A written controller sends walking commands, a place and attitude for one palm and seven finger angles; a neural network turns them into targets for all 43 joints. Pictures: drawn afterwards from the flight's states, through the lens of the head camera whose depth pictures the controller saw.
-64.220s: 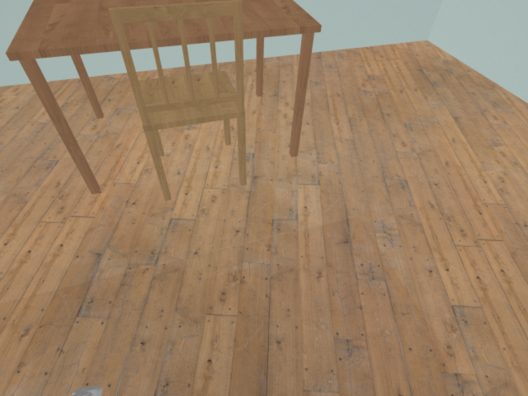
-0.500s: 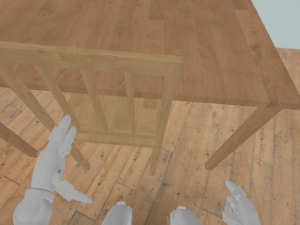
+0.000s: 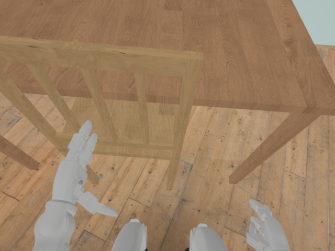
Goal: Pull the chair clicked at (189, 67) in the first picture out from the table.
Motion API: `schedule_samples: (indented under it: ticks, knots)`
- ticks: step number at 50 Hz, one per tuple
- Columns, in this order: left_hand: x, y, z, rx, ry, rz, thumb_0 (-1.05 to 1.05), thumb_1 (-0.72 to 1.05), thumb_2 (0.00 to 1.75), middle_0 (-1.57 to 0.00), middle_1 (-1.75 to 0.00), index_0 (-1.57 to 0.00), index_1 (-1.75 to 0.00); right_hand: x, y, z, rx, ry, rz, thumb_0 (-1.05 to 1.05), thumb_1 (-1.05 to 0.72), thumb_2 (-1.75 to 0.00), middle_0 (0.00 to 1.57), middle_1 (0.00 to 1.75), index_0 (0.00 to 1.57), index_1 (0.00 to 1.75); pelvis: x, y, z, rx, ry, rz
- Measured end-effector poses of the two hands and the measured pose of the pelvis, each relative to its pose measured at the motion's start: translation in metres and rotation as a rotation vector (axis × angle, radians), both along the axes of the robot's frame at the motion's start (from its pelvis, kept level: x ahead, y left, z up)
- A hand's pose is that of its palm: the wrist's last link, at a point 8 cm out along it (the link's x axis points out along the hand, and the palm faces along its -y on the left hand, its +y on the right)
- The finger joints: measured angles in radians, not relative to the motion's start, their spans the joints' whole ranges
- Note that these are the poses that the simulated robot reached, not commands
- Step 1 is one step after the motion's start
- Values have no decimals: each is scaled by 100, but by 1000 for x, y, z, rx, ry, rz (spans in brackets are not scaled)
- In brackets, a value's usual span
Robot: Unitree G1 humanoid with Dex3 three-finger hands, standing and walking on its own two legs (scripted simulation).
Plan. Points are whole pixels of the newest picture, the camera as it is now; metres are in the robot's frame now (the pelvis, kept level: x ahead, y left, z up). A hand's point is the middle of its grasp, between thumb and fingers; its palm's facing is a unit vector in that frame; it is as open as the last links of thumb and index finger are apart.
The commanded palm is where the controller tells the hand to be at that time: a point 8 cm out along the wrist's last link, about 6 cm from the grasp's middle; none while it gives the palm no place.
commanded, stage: aim the fingers beside a spindle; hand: left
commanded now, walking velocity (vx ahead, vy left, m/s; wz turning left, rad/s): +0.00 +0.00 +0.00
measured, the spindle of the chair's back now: (103, 111) +0.44 +0.18 +0.03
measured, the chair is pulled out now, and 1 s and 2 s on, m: -0.09 -0.09 -0.11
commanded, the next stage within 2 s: push the fingers through the gap in 0.94 s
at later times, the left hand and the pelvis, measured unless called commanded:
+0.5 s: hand (115, 172) +0.29 +0.13 +0.01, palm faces -0.09 -1.00 -0.04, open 17.0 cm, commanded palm +0.27 +0.19 +0.02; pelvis +0.00 -0.01 -0.01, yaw +0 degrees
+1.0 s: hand (110, 174) +0.28 +0.14 +0.01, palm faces -0.08 -1.00 -0.04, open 17.0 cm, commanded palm +0.27 +0.20 +0.02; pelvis +0.00 -0.01 -0.01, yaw +0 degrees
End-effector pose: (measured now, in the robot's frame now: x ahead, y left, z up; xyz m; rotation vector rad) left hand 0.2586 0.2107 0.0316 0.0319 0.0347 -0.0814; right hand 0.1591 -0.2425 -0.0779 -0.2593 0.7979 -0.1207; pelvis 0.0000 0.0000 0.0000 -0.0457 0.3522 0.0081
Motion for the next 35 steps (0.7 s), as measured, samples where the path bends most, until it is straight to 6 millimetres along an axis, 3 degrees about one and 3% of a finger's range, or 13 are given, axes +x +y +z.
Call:
schedule_samples:
  ticks: [23,35]
  knots:
    - [13,-25,-18,8,3,-7,-1,-50,30,-6,-8,-6,-8,-5,-3,-22,20,61,-3,1,-90,-89,20,30,20,30,-2,-5,-12,8,29,-5]
    - [13,-21,-15,14,11,11,-1,-50,30,-6,-8,-6,-8,-6,-6,-20,28,71,-12,1,-90,-89,20,30,20,30,-1,-8,-10,12,27,-7]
